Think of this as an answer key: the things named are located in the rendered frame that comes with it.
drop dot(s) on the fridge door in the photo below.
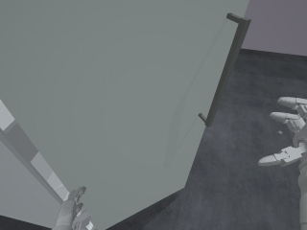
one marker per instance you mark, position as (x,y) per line
(110,91)

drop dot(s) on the right robot hand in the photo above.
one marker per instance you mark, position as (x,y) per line
(295,124)

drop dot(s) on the handle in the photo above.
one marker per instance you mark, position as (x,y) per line
(242,29)

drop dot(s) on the right robot forearm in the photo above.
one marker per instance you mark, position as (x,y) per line
(302,183)

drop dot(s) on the left robot hand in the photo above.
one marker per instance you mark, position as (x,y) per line
(69,209)

